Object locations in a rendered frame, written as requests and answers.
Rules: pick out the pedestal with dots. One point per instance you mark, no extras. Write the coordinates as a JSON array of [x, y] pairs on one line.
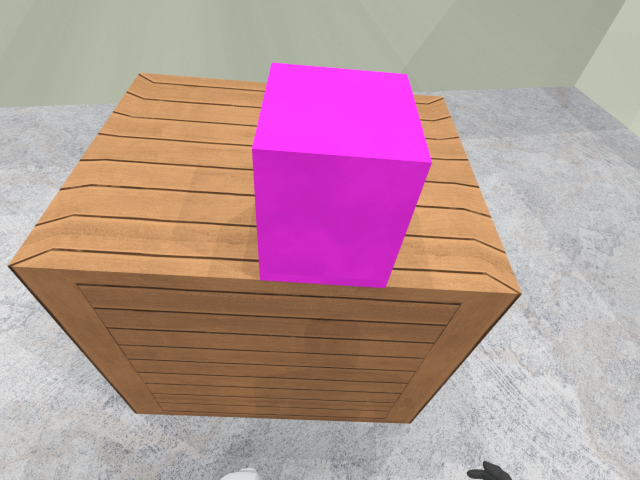
[[147, 258]]

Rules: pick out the left robot shin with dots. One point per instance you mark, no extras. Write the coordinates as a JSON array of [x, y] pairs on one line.
[[249, 470]]

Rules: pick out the carton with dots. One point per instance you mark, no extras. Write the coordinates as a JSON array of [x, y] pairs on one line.
[[339, 162]]

